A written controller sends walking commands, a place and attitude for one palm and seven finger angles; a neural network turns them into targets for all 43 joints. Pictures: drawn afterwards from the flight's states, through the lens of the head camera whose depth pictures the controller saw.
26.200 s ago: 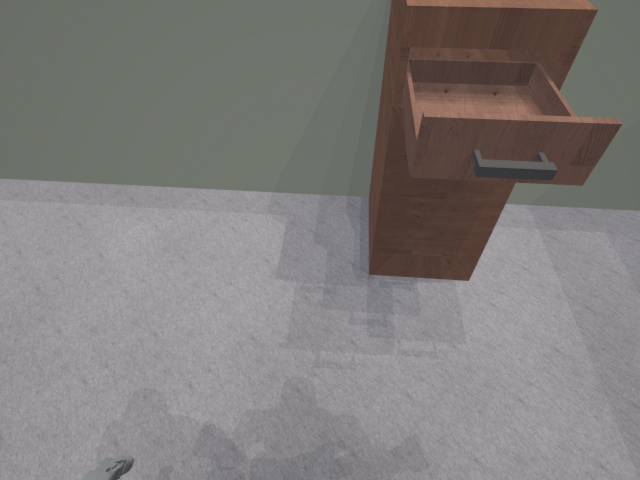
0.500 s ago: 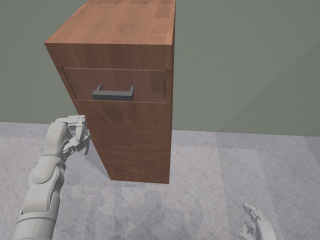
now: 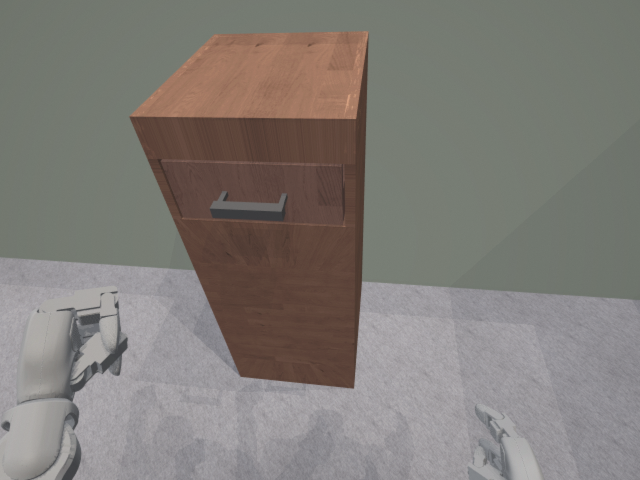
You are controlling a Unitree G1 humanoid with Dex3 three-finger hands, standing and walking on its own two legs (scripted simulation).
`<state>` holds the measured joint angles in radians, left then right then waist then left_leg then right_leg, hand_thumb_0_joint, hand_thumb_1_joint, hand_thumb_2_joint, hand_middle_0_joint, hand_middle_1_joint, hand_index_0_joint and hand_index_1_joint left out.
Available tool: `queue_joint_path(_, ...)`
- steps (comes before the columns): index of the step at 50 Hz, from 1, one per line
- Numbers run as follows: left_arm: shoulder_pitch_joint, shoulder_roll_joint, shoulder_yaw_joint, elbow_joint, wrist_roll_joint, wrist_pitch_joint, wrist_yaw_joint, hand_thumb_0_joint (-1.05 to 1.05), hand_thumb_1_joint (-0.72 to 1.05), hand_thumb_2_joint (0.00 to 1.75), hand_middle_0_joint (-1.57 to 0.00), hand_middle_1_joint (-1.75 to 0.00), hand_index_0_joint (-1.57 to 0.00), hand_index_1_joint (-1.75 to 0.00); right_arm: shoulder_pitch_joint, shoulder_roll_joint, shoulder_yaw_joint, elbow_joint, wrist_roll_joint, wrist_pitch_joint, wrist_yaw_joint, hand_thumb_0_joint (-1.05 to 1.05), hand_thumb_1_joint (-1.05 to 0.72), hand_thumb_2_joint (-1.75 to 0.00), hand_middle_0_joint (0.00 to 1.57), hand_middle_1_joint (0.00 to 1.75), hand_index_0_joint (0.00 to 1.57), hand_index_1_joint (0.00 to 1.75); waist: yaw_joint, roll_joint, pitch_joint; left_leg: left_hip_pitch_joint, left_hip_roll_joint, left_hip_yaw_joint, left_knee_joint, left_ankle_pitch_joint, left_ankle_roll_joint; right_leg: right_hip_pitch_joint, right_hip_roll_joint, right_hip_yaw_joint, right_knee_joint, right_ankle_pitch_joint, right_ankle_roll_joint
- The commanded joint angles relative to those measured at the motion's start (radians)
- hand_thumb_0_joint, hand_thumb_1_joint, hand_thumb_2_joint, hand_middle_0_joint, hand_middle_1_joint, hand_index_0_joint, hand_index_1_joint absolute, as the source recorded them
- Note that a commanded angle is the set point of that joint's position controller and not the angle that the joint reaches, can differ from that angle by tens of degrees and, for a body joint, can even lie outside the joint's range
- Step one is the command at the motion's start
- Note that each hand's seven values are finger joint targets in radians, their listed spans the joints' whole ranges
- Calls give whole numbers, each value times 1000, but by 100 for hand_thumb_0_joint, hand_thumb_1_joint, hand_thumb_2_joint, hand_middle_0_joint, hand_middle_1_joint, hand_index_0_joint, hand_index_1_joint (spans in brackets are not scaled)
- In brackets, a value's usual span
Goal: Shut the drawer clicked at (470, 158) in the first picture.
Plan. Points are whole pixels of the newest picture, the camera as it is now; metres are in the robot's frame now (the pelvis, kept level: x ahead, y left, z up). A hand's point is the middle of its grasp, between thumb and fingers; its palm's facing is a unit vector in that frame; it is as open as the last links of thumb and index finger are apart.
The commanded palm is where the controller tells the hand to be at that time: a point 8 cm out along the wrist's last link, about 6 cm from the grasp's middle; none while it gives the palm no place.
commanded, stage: draw the hand back to the body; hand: left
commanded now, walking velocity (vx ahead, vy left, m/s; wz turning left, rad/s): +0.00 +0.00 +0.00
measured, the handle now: (250, 203) +0.58 +0.20 +0.03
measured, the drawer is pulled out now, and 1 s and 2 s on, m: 0.00 0.00 0.00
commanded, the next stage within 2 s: step back with the hand held close in 0.32 s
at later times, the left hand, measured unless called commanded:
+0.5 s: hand (87, 356) +0.18 +0.24 +0.16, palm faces +0.41 -0.82 -0.40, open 3.3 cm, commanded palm +0.13 +0.28 +0.17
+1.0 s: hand (32, 405) +0.13 +0.26 +0.16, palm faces +0.36 -0.79 -0.50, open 3.2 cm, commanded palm +0.07 +0.30 +0.17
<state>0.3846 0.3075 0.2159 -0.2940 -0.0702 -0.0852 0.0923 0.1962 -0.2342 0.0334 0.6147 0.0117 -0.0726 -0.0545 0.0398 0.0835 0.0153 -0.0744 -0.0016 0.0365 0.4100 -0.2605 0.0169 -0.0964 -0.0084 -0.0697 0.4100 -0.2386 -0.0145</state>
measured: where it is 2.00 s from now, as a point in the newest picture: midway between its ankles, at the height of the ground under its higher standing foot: outside the picture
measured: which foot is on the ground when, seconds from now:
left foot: down 0.00-1.00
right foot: down 0.00-1.00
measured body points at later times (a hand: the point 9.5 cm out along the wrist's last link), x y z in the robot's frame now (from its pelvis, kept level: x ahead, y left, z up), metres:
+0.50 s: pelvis +0.00 +0.00 +0.00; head -0.02 -0.03 +0.45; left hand +0.15 +0.28 +0.18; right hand +0.19 -0.22 -0.08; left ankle -0.02 +0.11 -0.74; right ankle +0.00 -0.11 -0.74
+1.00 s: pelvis -0.05 +0.02 -0.01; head -0.03 +0.02 +0.44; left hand +0.11 +0.30 +0.19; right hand +0.14 -0.21 -0.08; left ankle -0.02 +0.11 -0.74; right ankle +0.00 -0.11 -0.74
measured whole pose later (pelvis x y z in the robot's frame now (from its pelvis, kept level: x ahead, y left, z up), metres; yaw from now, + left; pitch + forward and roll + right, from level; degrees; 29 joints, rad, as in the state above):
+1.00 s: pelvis -0.05 +0.02 -0.01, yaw +0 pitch +0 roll +0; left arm 0.62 0.41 0.39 -0.60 -0.04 -0.19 0.13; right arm 0.18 -0.21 -0.01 0.53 0.01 -0.02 -0.08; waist 0.02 0.00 0.04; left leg -0.31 -0.03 0.04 0.53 -0.23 0.05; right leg -0.33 -0.04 -0.06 0.52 -0.20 0.01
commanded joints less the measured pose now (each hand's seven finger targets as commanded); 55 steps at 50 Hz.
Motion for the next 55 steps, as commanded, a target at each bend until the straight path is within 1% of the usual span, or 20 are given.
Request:
queue_joint_path(1, -32, 192, 151, -311, -7, -69, 17, 0, 90, 90, -140, -160, -140, -160, -146, -90, -39, -170, -1, -63, -6, 0, -90, -90, 20, 30, 20, 30, 14, -36, -83, -16, 14, -34, -49, 225, 14, 35, -7, 46, -63, 196, -8)
queue_joint_path(4, 40, 194, 170, -372, -5, -75, 26, 0, 90, 90, -140, -160, -140, -160, -140, -86, -41, -173, 0, -77, -7, 0, -90, -90, 20, 30, 20, 30, 19, -9, -86, -14, 16, -34, -42, 233, 10, 31, -5, 42, -56, 198, -8)
queue_joint_path(7, 100, 196, 187, -396, -6, -77, 29, 0, 90, 90, -140, -160, -140, -160, -141, -84, -45, -174, 3, -87, -11, 0, -90, -90, 20, 30, 20, 30, 21, -36, -49, -28, 21, -36, -43, 196, 9, 9, -2, 44, -65, 164, -6)
queue_joint_path(11, 58, 146, 141, -322, 1, -70, 29, 0, 90, 90, -140, -160, -140, -160, -128, -92, -48, -151, 2, -90, -17, 0, -90, -90, 20, 30, 20, 30, -1, -71, 34, -43, 21, -34, -46, 128, 15, -56, -4, 46, -92, 80, -2)
queue_joint_path(15, 25, 171, 157, -326, 7, -79, 36, 0, 90, 90, -140, -160, -140, -160, -130, -95, -49, -148, -1, -97, -25, 0, -90, -90, 20, 30, 20, 30, 7, -60, 12, -37, 17, -42, -53, 94, 18, -48, -7, 47, -93, 37, -4)
queue_joint_path(18, 34, 180, 166, -377, 7, -85, 43, 0, 90, 90, -140, -160, -140, -160, -133, -88, -47, -157, -4, -108, -27, 0, -90, -90, 20, 30, 20, 30, 18, -20, -62, -21, 15, -42, -47, 134, 17, -3, -12, 49, -69, 86, -7)
queue_joint_path(22, 62, 187, 175, -395, 6, -82, 47, 0, 90, 90, -140, -160, -140, -160, -133, -83, -43, -155, -6, -118, -26, 0, -90, -90, 20, 30, 20, 30, 23, -28, -80, -21, 16, -44, -42, 179, 12, 21, -10, 45, -55, 143, -8)
queue_joint_path(23, -97, 352, 351, -517, 4, -133, 53, 0, 90, 90, -140, -160, -140, -160, -115, -109, -53, -193, -4, -90, -18, 0, -90, -90, 20, 30, 20, 30, -13, -57, -4, -118, 37, -68, -12, 125, 34, -39, -67, 155, -106, 201, -6)
queue_joint_path(24, 14, 269, 297, -383, 6, -135, 43, 0, 90, 90, -140, -160, -140, -160, -102, -88, -54, -160, -6, -74, -17, 0, -90, -90, 20, 30, 20, 30, -24, -133, 11, -116, 38, -71, 15, 122, 30, -61, -96, 150, -113, 214, -12)
queue_joint_path(25, 28, 270, 292, -385, 11, -139, 39, 0, 90, 90, -140, -160, -140, -160, -113, -92, -59, -170, -8, -65, -16, 0, -90, -90, 20, 30, 20, 30, -21, -130, 25, -115, 33, -71, 17, 134, 28, -84, -100, 157, -121, 244, -15)
queue_joint_path(27, 138, 180, 220, -320, 13, -130, 29, 0, 90, 90, -140, -160, -140, -160, -105, -94, -63, -175, -10, -36, -11, 0, -90, -90, 20, 30, 20, 30, -30, -117, -10, -108, 46, -64, 26, 207, 25, -72, -103, 124, -89, 296, -7)
queue_joint_path(30, 215, 158, 201, -334, 10, -128, 22, 0, 90, 90, -140, -160, -140, -160, -111, -110, -79, -188, -9, -7, -7, 0, -90, -90, 20, 30, 20, 30, -29, -44, -92, -110, 66, -71, 15, 347, 26, -24, -91, 87, -27, 366, 3)
queue_joint_path(34, 254, 216, 247, -437, 13, -132, 32, 0, 90, 90, -140, -160, -140, -160, -113, -109, -89, -224, -2, 25, -10, 0, -90, -90, 20, 30, 20, 30, -27, -75, -191, -137, 82, -90, 20, 412, 25, 25, -80, 75, 38, 404, 8)
queue_joint_path(35, 253, 250, 272, -470, 11, -134, 37, 0, 90, 90, -140, -160, -140, -160, -124, -109, -88, -231, -3, 28, -16, 0, -90, -90, 20, 30, 20, 30, -20, -73, -205, -145, 80, -96, 16, 415, 24, 27, -77, 76, 46, 406, 9)
queue_joint_path(38, 269, 267, 290, -529, 12, -141, 48, 0, 90, 90, -140, -160, -140, -160, -116, -103, -90, -251, 1, 32, -24, 0, -90, -90, 20, 30, 20, 30, -20, -62, -223, -182, 91, -113, 10, 409, 27, 36, -64, 74, 88, 395, 14)
queue_joint_path(42, 266, 257, 287, -535, 16, -147, 54, 0, 90, 90, -140, -160, -140, -160, -106, -106, -91, -248, -4, 24, -34, 0, -90, -90, 20, 30, 20, 30, -23, 21, -179, -259, 116, -140, -31, 332, 42, 19, -36, 69, 129, 292, 23)
queue_joint_path(45, 257, 241, 281, -505, 21, -153, 52, 0, 90, 90, -140, -160, -140, -160, -100, -113, -95, -240, -9, 10, -35, 0, -90, -90, 20, 30, 20, 30, -24, 31, -134, -363, 134, -160, -72, 182, 57, 35, -24, 76, 157, 211, 23)
queue_joint_path(50, 215, 223, 265, -472, 31, -165, 51, 0, 90, 90, -140, -160, -140, -160, -90, -120, -97, -235, -4, -6, -30, 0, -90, -90, 20, 30, 20, 30, -41, -47, -72, -490, 111, -153, -61, -138, 64, 23, -50, 132, 105, 119, 14)
queue_joint_path(52, 206, 220, 257, -467, 35, -172, 54, 0, 90, 90, -140, -160, -140, -160, -83, -115, -95, -234, -4, -11, -27, 0, -90, -90, 20, 30, 20, 30, -47, -110, -51, -470, 80, -135, -7, -208, 55, -61, -84, 173, 20, -4, 1)
queue_joint_path(55, 178, 248, 263, -499, 33, -178, 67, 0, 90, 90, -140, -160, -140, -160, -76, -107, -95, -220, -9, -13, -27, 0, -90, -90, 20, 30, 20, 30, -53, -184, -57, -318, 22, -86, 158, -174, 23, -262, -160, 231, -128, -221, -41)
